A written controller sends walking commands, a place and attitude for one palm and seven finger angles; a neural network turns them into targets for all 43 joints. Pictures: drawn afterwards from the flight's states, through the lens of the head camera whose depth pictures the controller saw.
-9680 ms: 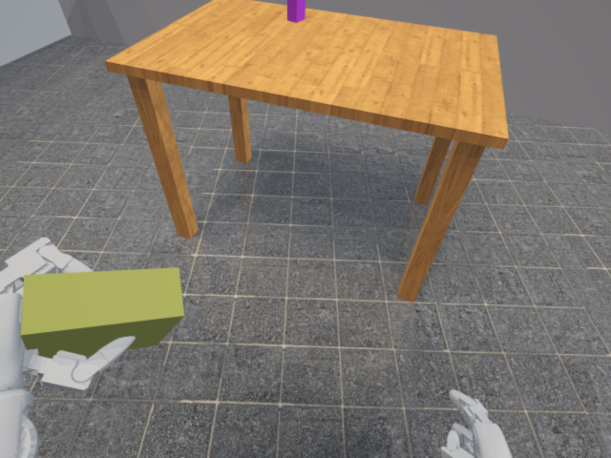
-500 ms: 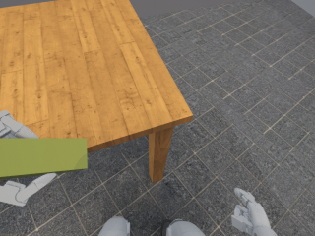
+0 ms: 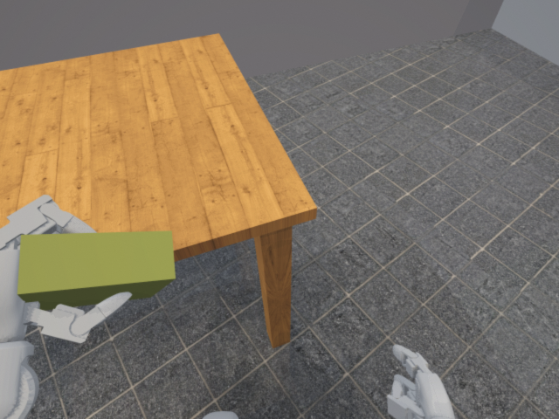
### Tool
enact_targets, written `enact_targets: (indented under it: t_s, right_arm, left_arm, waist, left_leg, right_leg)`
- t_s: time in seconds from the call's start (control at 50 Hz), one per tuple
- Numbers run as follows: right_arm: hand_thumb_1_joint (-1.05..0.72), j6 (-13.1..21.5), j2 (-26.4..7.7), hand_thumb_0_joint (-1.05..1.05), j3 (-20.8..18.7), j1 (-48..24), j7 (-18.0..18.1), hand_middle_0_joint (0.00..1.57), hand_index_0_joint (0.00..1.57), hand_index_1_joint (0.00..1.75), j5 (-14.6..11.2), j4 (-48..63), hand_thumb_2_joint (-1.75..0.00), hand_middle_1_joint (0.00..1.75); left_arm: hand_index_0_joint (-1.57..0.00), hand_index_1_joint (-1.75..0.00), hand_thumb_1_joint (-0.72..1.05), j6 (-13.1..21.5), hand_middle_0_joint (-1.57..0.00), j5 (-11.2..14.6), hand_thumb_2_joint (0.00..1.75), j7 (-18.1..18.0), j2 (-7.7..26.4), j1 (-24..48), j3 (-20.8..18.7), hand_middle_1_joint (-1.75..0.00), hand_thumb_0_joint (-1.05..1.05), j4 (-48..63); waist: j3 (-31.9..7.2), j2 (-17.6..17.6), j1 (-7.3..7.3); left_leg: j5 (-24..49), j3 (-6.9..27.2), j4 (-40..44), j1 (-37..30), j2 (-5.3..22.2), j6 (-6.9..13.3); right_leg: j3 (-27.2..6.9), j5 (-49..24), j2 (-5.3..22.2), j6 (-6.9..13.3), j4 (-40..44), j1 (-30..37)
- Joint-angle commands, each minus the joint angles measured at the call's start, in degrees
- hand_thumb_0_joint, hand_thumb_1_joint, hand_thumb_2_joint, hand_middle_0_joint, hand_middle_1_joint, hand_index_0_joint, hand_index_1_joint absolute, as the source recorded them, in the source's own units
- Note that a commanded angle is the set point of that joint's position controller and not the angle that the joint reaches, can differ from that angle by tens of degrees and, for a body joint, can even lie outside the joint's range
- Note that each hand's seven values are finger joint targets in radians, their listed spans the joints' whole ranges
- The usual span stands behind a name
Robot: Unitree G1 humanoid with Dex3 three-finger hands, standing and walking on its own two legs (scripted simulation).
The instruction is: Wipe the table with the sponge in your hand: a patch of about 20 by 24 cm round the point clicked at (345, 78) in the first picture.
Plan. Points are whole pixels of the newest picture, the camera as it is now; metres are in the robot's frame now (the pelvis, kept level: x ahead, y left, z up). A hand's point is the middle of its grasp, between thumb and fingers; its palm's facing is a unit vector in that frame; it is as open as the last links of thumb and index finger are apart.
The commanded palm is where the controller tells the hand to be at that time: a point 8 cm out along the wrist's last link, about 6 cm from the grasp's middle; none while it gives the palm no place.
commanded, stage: come to a stop and stand still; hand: left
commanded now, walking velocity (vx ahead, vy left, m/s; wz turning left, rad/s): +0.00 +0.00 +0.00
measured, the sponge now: (121, 271) +0.24 +0.18 +0.16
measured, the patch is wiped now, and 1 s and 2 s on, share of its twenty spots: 0.00 0.00 0.00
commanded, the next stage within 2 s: look again from close up in 0.96 s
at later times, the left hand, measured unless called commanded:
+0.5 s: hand (53, 314) +0.18 +0.21 +0.18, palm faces +0.39 -0.82 -0.43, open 9.1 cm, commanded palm +0.13 +0.26 +0.19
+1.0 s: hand (37, 332) +0.17 +0.23 +0.17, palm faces +0.37 -0.84 -0.41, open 9.1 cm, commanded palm +0.12 +0.28 +0.19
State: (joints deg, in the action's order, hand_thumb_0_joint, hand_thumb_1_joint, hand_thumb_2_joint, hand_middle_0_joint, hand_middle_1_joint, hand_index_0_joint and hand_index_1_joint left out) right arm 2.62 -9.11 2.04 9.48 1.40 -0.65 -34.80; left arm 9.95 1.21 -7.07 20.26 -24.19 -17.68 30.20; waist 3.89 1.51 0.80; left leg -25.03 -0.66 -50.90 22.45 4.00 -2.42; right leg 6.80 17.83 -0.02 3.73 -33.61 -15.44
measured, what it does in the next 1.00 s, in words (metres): steps on the spot: left foot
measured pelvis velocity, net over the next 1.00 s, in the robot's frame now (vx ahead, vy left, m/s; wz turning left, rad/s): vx -0.05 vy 0.00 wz -0.02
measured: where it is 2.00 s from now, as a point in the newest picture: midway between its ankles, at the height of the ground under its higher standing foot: outside the picture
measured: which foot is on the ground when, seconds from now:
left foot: up 0.00-0.18, down 0.20-1.00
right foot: down 0.00-1.00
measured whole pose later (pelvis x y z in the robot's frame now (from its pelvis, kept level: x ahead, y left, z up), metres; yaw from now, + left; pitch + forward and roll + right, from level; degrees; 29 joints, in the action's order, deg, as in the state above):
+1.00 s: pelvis -0.05 +0.00 +0.01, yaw -1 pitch -1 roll +0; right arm 3.1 -12.1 1.2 13.4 3.0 -0.2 -34.5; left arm 10.5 1.1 -8.2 19.9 -27.0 -18.1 24.3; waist 0.5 1.2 0.3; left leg -15.1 -2.0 -28.3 12.2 1.3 -0.2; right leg 6.2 8.8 -1.8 3.7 -24.6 -15.3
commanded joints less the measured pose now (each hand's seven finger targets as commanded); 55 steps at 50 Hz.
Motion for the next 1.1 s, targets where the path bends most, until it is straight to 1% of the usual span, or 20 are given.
enact_targets:
  t_s: [0.0, 0.08, 0.14, 0.2, 0.24, 0.26, 0.36, 0.4, 0.46, 0.5, 0.54, 0.6, 0.66, 0.7, 0.74, 0.88, 1.02, 1.04, 1.06, 1.08]
  right_arm:
    - [-0.9, 0.68, -4.77, 0.0, -2.44, -4.93, 1.08, 0.2, 0.2, 0.3, -0.14, 9.78, -0.9, 0.3]
    - [-0.9, 0.74, -6.46, 0.0, -3.02, -3.63, 1.82, 0.2, 0.2, 0.3, 0.22, 9.98, -0.9, 0.3]
    - [-0.9, 1.51, -7.59, 0.0, -3.8, -1.84, 2.48, 0.2, 0.2, 0.3, 0.41, 9.65, -0.9, 0.3]
    - [-0.9, 2.1, -10.38, 0.0, -5.13, -2.76, 2.91, 0.2, 0.2, 0.3, -0.14, 10.69, -0.9, 0.3]
    - [-0.9, 2.57, -8.76, 0.0, -3.77, -2.97, 3.04, 0.2, 0.2, 0.3, 0.72, 10.2, -0.9, 0.3]
    - [-0.9, 2.86, -8.95, 0.0, -3.81, -2.89, 2.9, 0.2, 0.2, 0.3, 0.84, 9.94, -0.9, 0.3]
    - [-0.9, 3.73, -9.24, 0.0, -4.23, -1.56, 2.19, 0.2, 0.2, 0.3, 0.29, 9.91, -0.9, 0.3]
    - [-0.9, 3.44, -8.83, 0.0, -4.28, -0.85, 1.92, 0.2, 0.2, 0.3, 0.1, 9.72, -0.9, 0.3]
    - [-0.9, 2.38, -8.03, 0.0, -3.93, -0.38, 1.38, 0.2, 0.2, 0.3, -0.14, 9.07, -0.9, 0.3]
    - [-0.9, 1.88, -7.93, 0.0, -3.73, -1.83, 1.38, 0.2, 0.2, 0.3, -0.2, 9.36, -0.9, 0.3]
    - [-0.9, 1.7, -7.55, 0.0, -2.97, -2.42, 1.64, 0.2, 0.2, 0.3, -0.12, 9.36, -0.9, 0.3]
    - [-0.9, 1.66, -7.72, 0.0, -2.51, -2.83, 2.13, 0.2, 0.2, 0.3, 0.5, 9.09, -0.9, 0.3]
    - [-0.9, 2.5, -9.2, 0.0, -3.3, -2.74, 2.64, 0.2, 0.2, 0.3, 0.61, 10.03, -0.9, 0.3]
    - [-0.9, 2.77, -9.22, 0.0, -3.02, -2.55, 2.69, 0.2, 0.2, 0.3, 0.74, 10.01, -0.9, 0.3]
    - [-0.9, 3.11, -8.68, 0.0, -2.74, -2.64, 2.76, 0.2, 0.2, 0.3, 0.63, 9.7, -0.9, 0.3]
    - [-0.9, 3.58, -9.17, 0.0, -3.64, -0.35, 2.18, 0.2, 0.2, 0.3, 0.19, 8.81, -0.9, 0.3]
    - [-0.9, 3.41, -9.11, 0.0, -3.31, -1.77, 2.56, 0.2, 0.2, 0.3, 0.58, 9.17, -0.9, 0.3]
    - [-0.9, 7.31, -10.06, 0.0, -4.74, 8.11, 2.5, 0.2, 0.2, 0.3, 1.92, 7.33, -0.9, 0.3]
    - [-0.9, 7.2, -4.44, 0.0, -2.61, 2.95, 2.07, 0.2, 0.2, 0.3, 1.1, 5.21, -0.9, 0.3]
    - [-0.9, 8.06, -6.24, 0.0, -3.46, 1.56, 1.95, 0.2, 0.2, 0.3, 0.1, 9.52, -0.9, 0.3]
  left_arm:
    - [-1.2, -1.6, 0.1, 3.5, -1.2, 1.83, 1.3, -2.08, 10.77, -7.86, -13.14, -1.6, 0.0, 7.35]
    - [-1.2, -1.6, 0.1, 4.15, -1.2, 1.31, 1.3, -2.54, 9.46, -6.25, -11.46, -1.6, 0.0, 7.62]
    - [-1.2, -1.6, 0.1, 4.05, -1.2, 1.09, 1.3, -2.81, 8.94, -3.71, -8.88, -1.6, 0.0, 10.3]
    - [-1.2, -1.6, 0.1, 4.29, -1.2, 0.27, 1.3, -3.08, 10.06, 1.59, -7.07, -1.6, 0.0, 16.43]
    - [-1.2, -1.6, 0.1, 4.67, -1.2, -0.1, 1.3, -3.32, 11.05, 1.16, -7.25, -1.6, 0.0, 17.3]
    - [-1.2, -1.6, 0.1, 4.77, -1.2, -0.46, 1.3, -3.33, 11.05, 2.03, -7.03, -1.6, 0.0, 17.12]
    - [-1.2, -1.6, 0.1, 4.48, -1.2, -0.29, 1.3, -3.11, 10.14, 0.27, -8.08, -1.6, 0.0, 12.54]
    - [-1.2, -1.6, 0.1, 3.94, -1.2, 0.59, 1.3, -2.86, 9.7, -1.69, -8.55, -1.6, 0.0, 8.3]
    - [-1.2, -1.6, 0.1, 3.14, -1.2, 1.35, 1.3, -2.51, 9.23, -1.49, -8.08, -1.6, 0.0, 4.08]
    - [-1.2, -1.6, 0.1, 2.63, -1.2, 1.25, 1.3, -2.13, 9.29, -0.75, -7.99, -1.6, 0.0, 2.83]
    - [-1.2, -1.6, 0.1, 2.72, -1.2, 1.01, 1.3, -2.06, 9.26, -0.4, -7.26, -1.6, 0.0, 4.17]
    - [-1.2, -1.6, 0.1, 3.18, -1.2, 0.77, 1.3, -2.24, 10.32, 2.91, -7.16, -1.6, 0.0, 8.52]
    - [-1.2, -1.6, 0.1, 3.98, -1.2, 0.4, 1.3, -2.78, 10.94, 2.6, -6.9, -1.6, 0.0, 13.27]
    - [-1.2, -1.6, 0.1, 3.91, -1.2, 0.41, 1.3, -2.73, 11.58, 2.5, -7.78, -1.6, 0.0, 13.76]
    - [-1.2, -1.6, 0.1, 4.09, -1.2, -0.12, 1.3, -3.0, 10.69, 2.61, -7.35, -1.6, 0.0, 11.98]
    - [-1.2, -1.6, 0.1, 3.79, -1.2, 0.61, 1.3, -2.48, 8.42, -0.44, -6.38, -1.6, 0.0, 4.65]
    - [-1.2, -1.6, 0.1, 3.84, -1.2, 0.5, 1.3, -2.38, 10.22, 1.71, -7.02, -1.6, 0.0, 7.75]
    - [-1.2, -1.6, 0.1, 9.09, -1.2, -7.43, 1.3, -1.96, 56.19, 61.34, -40.24, -1.6, 0.0, 21.82]
    - [-1.2, -1.6, 0.1, 7.19, -1.2, -1.99, 1.3, 0.76, 24.15, 30.05, -19.72, -1.6, 0.0, -10.33]
    - [-1.2, -1.6, 0.1, 7.41, -1.2, 0.45, 1.3, 0.48, 17.69, 14.95, -15.69, -1.6, 0.0, -7.26]
  waist:
    - [-10.18, -7.67, -0.95]
    - [-11.86, -10.4, -1.09]
    - [-13.51, -5.07, -0.28]
    - [-12.7, 6.15, -1.44]
    - [-9.71, 13.7, -1.04]
    - [-8.22, 13.95, -1.27]
    - [-7.66, 8.7, -1.47]
    - [-8.77, 0.16, -0.8]
    - [-7.71, -7.86, -0.1]
    - [-6.87, -10.29, -0.61]
    - [-7.34, -9.36, -0.79]
    - [-9.37, -3.02, -0.66]
    - [-9.21, 4.8, -1.89]
    - [-7.41, 8.87, -1.52]
    - [-5.76, 7.28, -1.59]
    - [-8.41, -1.65, -0.74]
    - [-6.55, -0.36, -0.95]
    - [2.87, -10.61, -1.66]
    - [-12.8, -8.13, -2.03]
    - [-6.75, -6.86, -4.98]
  left_leg:
    - [0.25, -0.61, 0.52, 3.38, -0.84, 0.36]
    - [3.99, -3.12, 13.13, -0.93, -2.12, 1.16]
    - [14.26, -2.92, 26.85, -11.4, -1.69, 2.07]
    - [30.11, 5.39, 28.21, -16.94, 8.51, 5.26]
    - [35.64, 8.09, 30.27, -12.77, 10.47, 6.84]
    - [33.01, 7.39, 30.92, -8.83, 10.56, 6.78]
    - [19.32, 2.71, 27.66, -2.71, 6.38, 4.45]
    - [11.4, 0.6, 23.62, -3.41, 2.4, 2.68]
    - [3.18, 0.0, 13.72, -4.43, -1.9, 2.05]
    - [0.7, 1.65, 9.07, -3.02, -2.16, 2.35]
    - [2.12, 1.63, 12.29, -3.6, -1.74, 2.74]
    - [9.98, 0.1, 23.89, -9.57, -2.23, 2.71]
    - [17.55, 6.29, 30.65, -10.36, 4.28, 5.15]
    - [11.77, 6.69, 32.82, -4.98, 4.46, 5.0]
    - [7.89, 6.33, 33.59, 0.54, 4.74, 5.08]
    - [8.38, 2.77, 27.11, -3.3, 0.58, 3.34]
    - [7.92, 4.13, 29.92, -2.64, 1.1, 3.7]
    - [12.87, -1.46, 21.51, 0.07, -1.35, 3.69]
    - [12.32, -0.23, 20.98, -5.78, -3.88, 4.61]
    - [9.78, -0.07, 20.2, -5.77, -3.97, 3.39]
  right_leg:
    - [-13.1, -31.36, 15.56, 5.19, 11.83, 10.57]
    - [-12.66, -29.9, 13.41, 3.76, 12.06, 12.96]
    - [-11.96, -25.58, 11.02, 0.24, 9.43, 11.03]
    - [-9.19, -12.53, 5.24, -3.48, 6.14, 4.27]
    - [-5.78, -5.21, 3.36, -3.97, 2.01, 3.92]
    - [-5.71, -1.34, 3.19, -3.72, 1.16, 5.51]
    - [-7.14, -11.0, 3.91, -3.27, 6.78, 10.89]
    - [-12.71, -14.0, 7.07, -1.78, 11.26, 9.35]
    - [-22.0, -4.05, 14.77, 1.36, 20.29, 3.74]
    - [-22.11, -0.72, 15.95, 2.27, 21.83, 2.44]
    - [-17.98, -3.82, 15.11, 3.03, 19.9, 4.47]
    - [-13.4, -5.28, 11.41, 0.71, 16.27, 5.09]
    - [-10.58, -4.95, 4.99, -2.89, 11.84, 6.47]
    - [-9.65, -2.59, 4.1, -3.39, 11.19, 7.86]
    - [-8.8, -5.19, 3.5, -3.59, 9.62, 11.67]
    - [-12.91, -5.41, 7.03, -2.02, 15.01, 9.38]
    - [-11.28, -2.77, 5.56, -2.67, 15.17, 7.87]
    - [-11.6, -10.37, 4.34, -10.83, 20.18, -1.08]
    - [-11.76, -8.63, 9.74, -3.78, 15.72, 5.37]
    - [-18.32, -5.5, 9.71, -4.81, 21.87, 4.33]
